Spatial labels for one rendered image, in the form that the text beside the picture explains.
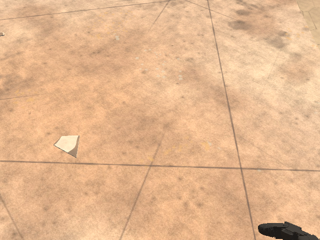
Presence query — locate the robot right hand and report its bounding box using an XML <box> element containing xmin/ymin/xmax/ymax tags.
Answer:
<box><xmin>258</xmin><ymin>221</ymin><xmax>320</xmax><ymax>240</ymax></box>

